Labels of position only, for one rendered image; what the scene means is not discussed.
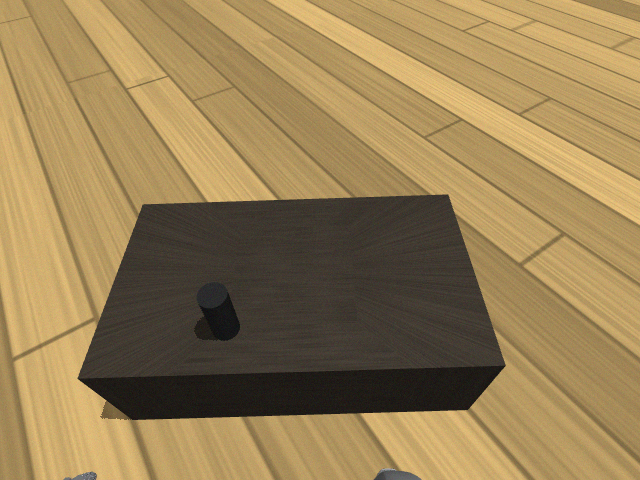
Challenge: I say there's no can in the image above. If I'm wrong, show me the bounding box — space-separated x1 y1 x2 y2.
196 282 240 341

